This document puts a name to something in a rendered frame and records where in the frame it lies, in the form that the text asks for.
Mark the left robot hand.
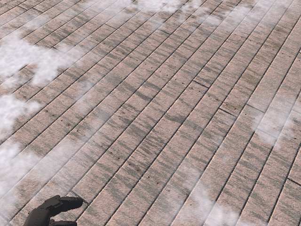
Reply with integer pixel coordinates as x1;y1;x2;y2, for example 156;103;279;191
24;195;83;226

